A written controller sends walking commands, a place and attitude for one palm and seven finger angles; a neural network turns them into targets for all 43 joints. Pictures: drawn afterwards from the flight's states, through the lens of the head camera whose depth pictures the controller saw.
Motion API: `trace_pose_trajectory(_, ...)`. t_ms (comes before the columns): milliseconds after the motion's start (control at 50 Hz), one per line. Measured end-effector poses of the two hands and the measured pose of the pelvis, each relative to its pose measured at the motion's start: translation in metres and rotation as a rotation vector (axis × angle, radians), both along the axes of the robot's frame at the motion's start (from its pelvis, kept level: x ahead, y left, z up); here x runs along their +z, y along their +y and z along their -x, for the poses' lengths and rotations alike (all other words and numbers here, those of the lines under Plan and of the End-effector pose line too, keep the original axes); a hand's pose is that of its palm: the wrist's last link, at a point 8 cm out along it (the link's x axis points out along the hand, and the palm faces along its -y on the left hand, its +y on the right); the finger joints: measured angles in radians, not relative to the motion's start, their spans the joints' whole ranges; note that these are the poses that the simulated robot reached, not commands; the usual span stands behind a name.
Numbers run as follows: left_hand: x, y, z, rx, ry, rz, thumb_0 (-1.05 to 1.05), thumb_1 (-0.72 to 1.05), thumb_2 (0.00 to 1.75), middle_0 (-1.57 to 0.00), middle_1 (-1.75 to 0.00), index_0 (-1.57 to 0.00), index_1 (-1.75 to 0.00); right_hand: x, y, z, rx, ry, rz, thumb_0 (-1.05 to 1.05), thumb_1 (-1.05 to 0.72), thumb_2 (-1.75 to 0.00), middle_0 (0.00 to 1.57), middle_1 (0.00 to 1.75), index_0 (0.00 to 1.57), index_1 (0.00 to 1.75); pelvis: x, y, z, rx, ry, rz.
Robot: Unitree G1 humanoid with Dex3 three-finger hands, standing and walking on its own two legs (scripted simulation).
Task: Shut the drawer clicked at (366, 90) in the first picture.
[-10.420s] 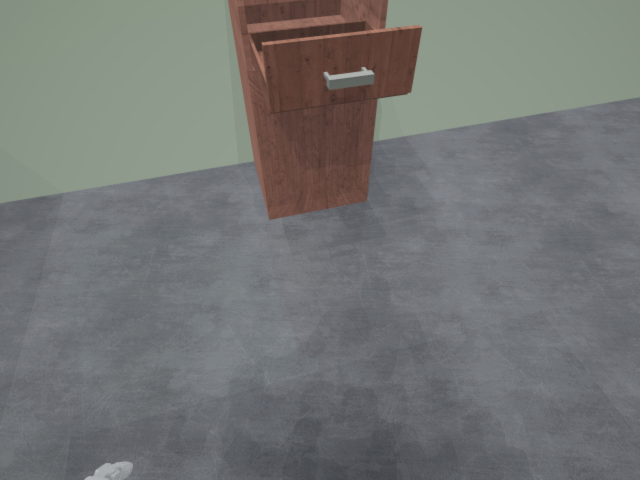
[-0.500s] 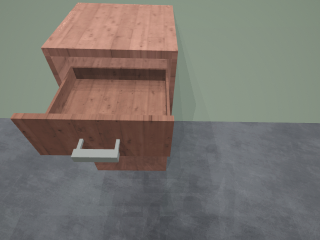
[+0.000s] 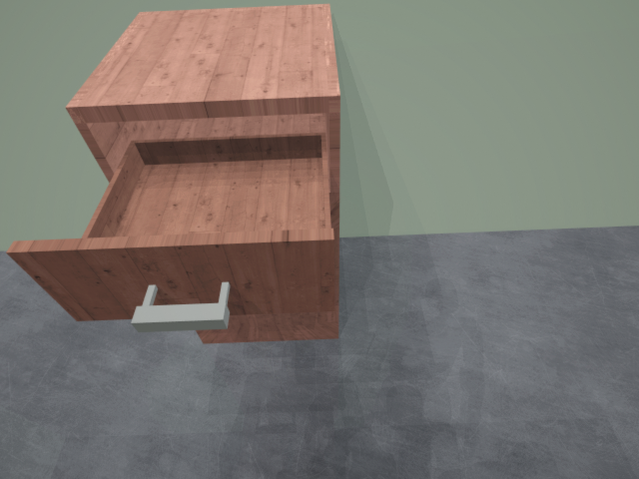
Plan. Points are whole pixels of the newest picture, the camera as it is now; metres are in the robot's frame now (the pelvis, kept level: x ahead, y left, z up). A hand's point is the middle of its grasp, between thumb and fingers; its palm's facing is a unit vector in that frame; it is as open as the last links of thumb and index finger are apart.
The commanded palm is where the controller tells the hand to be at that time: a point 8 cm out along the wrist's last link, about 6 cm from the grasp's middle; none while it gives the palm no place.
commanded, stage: look again from close up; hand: left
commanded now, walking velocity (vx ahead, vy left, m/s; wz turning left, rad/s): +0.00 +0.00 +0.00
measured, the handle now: (185, 303) +0.34 +0.21 +0.01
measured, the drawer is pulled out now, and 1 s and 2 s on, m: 0.29 0.29 0.29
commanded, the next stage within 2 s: raise the hand and make a fist in 0.02 s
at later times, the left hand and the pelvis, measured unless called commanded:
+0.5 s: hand (204, 464) +0.15 +0.15 -0.02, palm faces +0.04 -1.00 +0.00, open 6.1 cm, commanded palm +0.10 +0.22 -0.02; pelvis -0.03 -0.03 -0.05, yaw +1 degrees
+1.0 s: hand (166, 433) +0.17 +0.18 +0.03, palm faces +0.16 -0.98 -0.07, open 3.7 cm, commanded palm +0.11 +0.22 +0.04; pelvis -0.02 -0.01 -0.05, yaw +1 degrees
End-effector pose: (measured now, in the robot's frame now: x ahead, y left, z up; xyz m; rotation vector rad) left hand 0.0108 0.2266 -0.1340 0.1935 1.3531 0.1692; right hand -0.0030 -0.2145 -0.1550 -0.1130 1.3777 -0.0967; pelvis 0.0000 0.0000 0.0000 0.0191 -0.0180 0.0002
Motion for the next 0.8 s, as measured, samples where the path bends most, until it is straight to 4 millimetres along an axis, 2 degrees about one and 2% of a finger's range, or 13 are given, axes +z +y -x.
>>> trace_pose_trajectory(140, -0.003, -0.011, 0.005, 0.007, 0.016, 0.012, 0.0, 0.92, 0.9, -0.2, -0.3, -0.2, -0.3, 0.005, -0.016, -0.009, 0.007, -0.005, 0.024, 0.01, -0.91, -0.89, 0.2, 0.3, 0.2, 0.29, 0.001, -0.01, -0.001, 0.003, 0.006, 0.007)
trace_pose_trajectory(160, 0.001, -0.01, -0.002, 0.061, -0.036, 0.014, 0.01, 0.92, 0.9, -0.2, -0.3, -0.2, -0.3, 0.008, -0.02, -0.014, 0.002, -0.036, 0.035, 0.01, -0.91, -0.89, 0.2, 0.3, 0.2, 0.29, 0.0, -0.011, 0.0, 0.004, 0.01, 0.01)
trace_pose_trajectory(200, 0.029, -0.002, -0.038, 0.103, -0.304, -0.027, 0.02, 0.93, 0.9, -0.21, -0.3, -0.21, -0.31, 0.017, -0.029, -0.031, 0.011, -0.166, 0.082, 0.01, -0.91, -0.89, 0.2, 0.3, 0.2, 0.29, -0.001, -0.014, 0.0, 0.005, 0.012, 0.007)
trace_pose_trajectory(300, 0.124, -0.003, -0.131, 0.076, -0.936, -0.064, 0.02, 0.93, 0.9, -0.24, -0.35, -0.25, -0.36, 0.039, -0.051, -0.094, 0.03, -0.51, 0.136, 0.02, -0.91, -0.89, 0.2, 0.3, 0.2, 0.29, -0.007, -0.016, 0.007, 0.044, 0.032, 0.011)
trace_pose_trajectory(360, 0.16, -0.012, -0.16, -0.004, -1.236, -0.009, 0.01, 0.92, 0.9, -0.28, -0.4, -0.29, -0.4, 0.057, -0.06, -0.134, 0.051, -0.698, 0.148, 0.02, -0.91, -0.89, 0.2, 0.3, 0.2, 0.29, -0.016, -0.021, 0.014, 0.033, 0.084, 0.006)
trace_pose_trajectory(400, 0.163, -0.02, -0.161, -0.067, -1.358, 0.059, 0.01, 0.92, 0.9, -0.31, -0.43, -0.32, -0.44, 0.068, -0.064, -0.156, 0.074, -0.795, 0.149, 0.01, -0.91, -0.89, 0.2, 0.3, 0.2, 0.29, -0.025, -0.025, 0.019, 0.022, 0.118, 0.001)
trace_pose_trajectory(440, 0.149, -0.026, -0.148, -0.125, -1.384, 0.12, 0.0, 0.92, 0.9, -0.35, -0.47, -0.35, -0.47, 0.078, -0.066, -0.173, 0.106, -0.863, 0.151, 0.01, -0.91, -0.89, 0.2, 0.3, 0.2, 0.29, -0.034, -0.029, 0.023, 0.018, 0.139, -0.002)
trace_pose_trajectory(540, 0.096, -0.02, -0.089, -0.072, -1.175, 0.161, 0.0, 0.9, 0.9, -0.45, -0.57, -0.45, -0.58, 0.086, -0.063, -0.203, 0.185, -0.942, 0.167, 0.01, -0.9, -0.9, 0.2, 0.3, 0.2, 0.29, -0.053, -0.034, 0.029, 0.035, 0.171, 0.008)
trace_pose_trajectory(580, 0.092, -0.01, -0.069, -0.013, -1.148, 0.101, 0.01, 0.9, 0.9, -0.49, -0.61, -0.49, -0.62, 0.081, -0.057, -0.208, 0.21, -0.948, 0.163, 0.01, -0.9, -0.9, 0.2, 0.3, 0.2, 0.29, -0.058, -0.035, 0.031, 0.048, 0.175, 0.02)
trace_pose_trajectory(620, 0.102, 0.0, -0.06, 0.013, -1.201, 0.02, 0.01, 0.9, 0.9, -0.53, -0.66, -0.53, -0.66, 0.072, -0.047, -0.209, 0.241, -0.938, 0.149, 0.01, -0.9, -0.9, 0.2, 0.3, 0.2, 0.29, -0.063, -0.035, 0.032, 0.061, 0.18, 0.033)
trace_pose_trajectory(660, 0.121, 0.005, -0.063, -0.002, -1.317, -0.033, 0.02, 0.9, 0.9, -0.57, -0.7, -0.57, -0.7, 0.059, -0.036, -0.206, 0.265, -0.919, 0.122, 0.01, -0.9, -0.9, 0.2, 0.3, 0.2, 0.29, -0.068, -0.034, 0.035, 0.073, 0.184, 0.047)
trace_pose_trajectory(720, 0.147, -0.003, -0.087, -0.099, -1.483, -0.004, 0.02, 0.9, 0.9, -0.62, -0.76, -0.63, -0.77, 0.037, -0.019, -0.192, 0.27, -0.879, 0.068, 0.01, -0.9, -0.9, 0.2, 0.3, 0.2, 0.29, -0.073, -0.031, 0.04, 0.082, 0.181, 0.063)
trace_pose_trajectory(800, 0.154, -0.026, -0.13, -0.276, -1.442, 0.161, 0.01, 0.9, 0.9, -0.7, -0.85, -0.71, -0.86, 0.019, -0.004, -0.162, 0.189, -0.805, 0.01, 0.01, -0.9, -0.89, 0.2, 0.3, 0.21, 0.3, -0.07, -0.026, 0.043, 0.069, 0.179, 0.059)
